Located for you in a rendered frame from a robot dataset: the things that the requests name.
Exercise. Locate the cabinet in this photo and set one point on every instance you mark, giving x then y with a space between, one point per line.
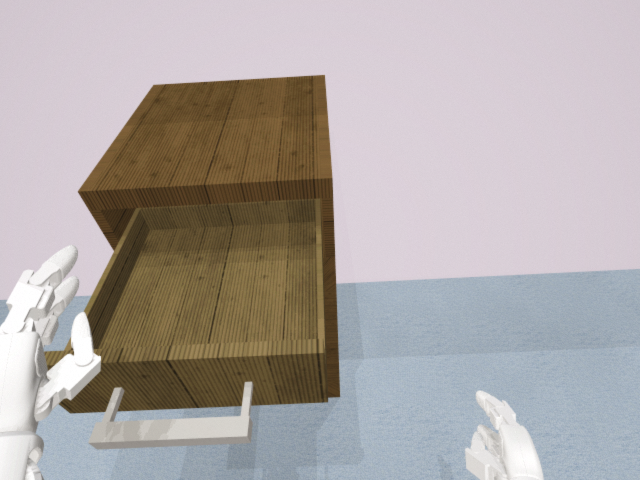
221 142

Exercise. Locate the robot left forearm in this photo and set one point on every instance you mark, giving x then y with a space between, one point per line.
20 452

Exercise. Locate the right robot hand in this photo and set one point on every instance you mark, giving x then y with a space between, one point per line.
513 453

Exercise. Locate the left robot hand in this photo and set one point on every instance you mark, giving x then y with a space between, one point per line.
35 304

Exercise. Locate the drawer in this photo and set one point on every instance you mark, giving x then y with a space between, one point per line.
196 300

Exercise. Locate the handle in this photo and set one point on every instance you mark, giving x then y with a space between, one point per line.
172 432

